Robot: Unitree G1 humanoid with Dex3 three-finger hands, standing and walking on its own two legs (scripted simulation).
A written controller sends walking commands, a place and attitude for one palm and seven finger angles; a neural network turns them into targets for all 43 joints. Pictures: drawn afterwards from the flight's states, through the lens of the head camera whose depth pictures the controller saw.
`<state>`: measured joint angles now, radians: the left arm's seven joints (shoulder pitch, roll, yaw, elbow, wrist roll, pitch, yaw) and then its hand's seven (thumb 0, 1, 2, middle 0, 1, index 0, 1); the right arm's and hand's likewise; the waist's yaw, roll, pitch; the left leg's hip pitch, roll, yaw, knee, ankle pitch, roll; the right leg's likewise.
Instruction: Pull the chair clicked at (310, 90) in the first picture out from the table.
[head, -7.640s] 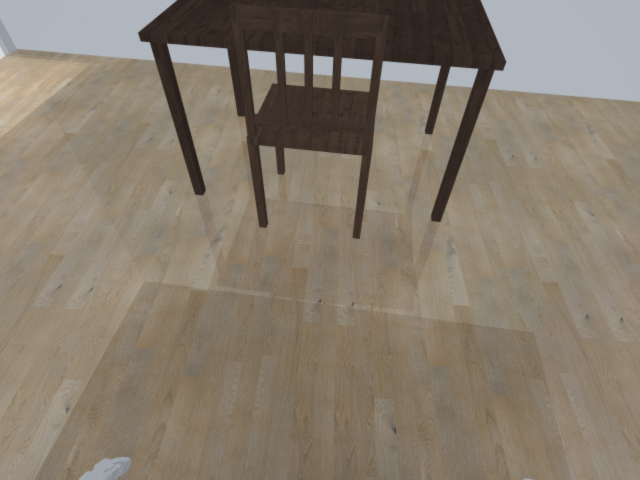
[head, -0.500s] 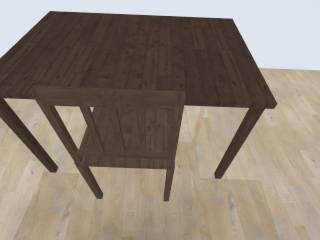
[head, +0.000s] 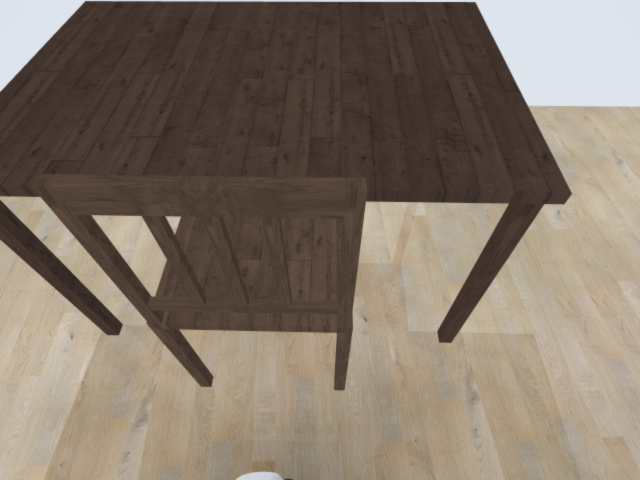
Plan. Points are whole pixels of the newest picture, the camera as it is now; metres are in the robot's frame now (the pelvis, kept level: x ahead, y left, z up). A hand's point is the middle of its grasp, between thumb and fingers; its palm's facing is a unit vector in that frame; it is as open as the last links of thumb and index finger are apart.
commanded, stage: come to a stop and stand still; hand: left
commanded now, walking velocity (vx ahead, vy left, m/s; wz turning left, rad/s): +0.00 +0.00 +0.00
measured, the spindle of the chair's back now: (229, 264) +0.44 +0.20 -0.08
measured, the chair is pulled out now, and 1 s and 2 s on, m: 0.00 0.00 0.00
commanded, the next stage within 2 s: look again from close up in 0.48 s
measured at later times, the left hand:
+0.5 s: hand out of the picture +0.03 +0.16 -0.17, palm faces +0.01 -0.98 -0.20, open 7.3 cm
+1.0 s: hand out of the picture +0.02 +0.17 -0.17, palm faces +0.04 -0.98 -0.18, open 7.4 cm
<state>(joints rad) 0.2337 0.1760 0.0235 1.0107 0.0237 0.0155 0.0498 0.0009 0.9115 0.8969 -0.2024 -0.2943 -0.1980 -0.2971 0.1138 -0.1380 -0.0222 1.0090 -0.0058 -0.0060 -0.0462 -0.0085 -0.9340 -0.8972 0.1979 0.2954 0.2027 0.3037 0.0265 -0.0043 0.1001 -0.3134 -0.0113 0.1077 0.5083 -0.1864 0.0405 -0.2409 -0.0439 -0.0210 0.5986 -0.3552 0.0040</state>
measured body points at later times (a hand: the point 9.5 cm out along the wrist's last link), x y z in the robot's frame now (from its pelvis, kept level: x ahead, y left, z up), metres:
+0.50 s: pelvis -0.01 -0.02 +0.00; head +0.01 -0.01 +0.45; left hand +0.03 +0.21 -0.15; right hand -0.02 -0.25 -0.15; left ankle +0.02 +0.09 -0.73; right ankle -0.02 -0.12 -0.73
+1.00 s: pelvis +0.03 +0.00 +0.01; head +0.04 +0.02 +0.46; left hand +0.02 +0.23 -0.15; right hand +0.08 -0.23 -0.14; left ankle +0.02 +0.09 -0.73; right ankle -0.02 -0.12 -0.73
